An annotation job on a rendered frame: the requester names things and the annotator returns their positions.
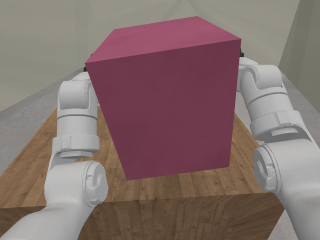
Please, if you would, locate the pedestal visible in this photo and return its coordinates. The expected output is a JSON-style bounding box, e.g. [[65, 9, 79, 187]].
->
[[0, 106, 285, 240]]

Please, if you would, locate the robot left upper arm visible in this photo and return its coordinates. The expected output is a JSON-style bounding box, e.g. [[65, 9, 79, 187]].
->
[[0, 160, 109, 240]]

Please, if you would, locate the robot right upper arm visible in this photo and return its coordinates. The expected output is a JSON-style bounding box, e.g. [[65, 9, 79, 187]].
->
[[254, 138, 320, 240]]

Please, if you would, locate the carton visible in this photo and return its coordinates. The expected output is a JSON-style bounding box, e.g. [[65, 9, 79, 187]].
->
[[85, 16, 242, 181]]

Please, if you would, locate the right robot forearm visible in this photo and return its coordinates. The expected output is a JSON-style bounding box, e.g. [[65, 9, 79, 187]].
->
[[236, 57, 320, 152]]

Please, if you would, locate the left robot forearm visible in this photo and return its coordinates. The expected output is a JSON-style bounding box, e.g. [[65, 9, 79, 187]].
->
[[44, 71, 100, 200]]

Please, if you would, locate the right robot hand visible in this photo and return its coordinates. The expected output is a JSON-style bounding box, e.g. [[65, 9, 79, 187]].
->
[[239, 48, 244, 57]]

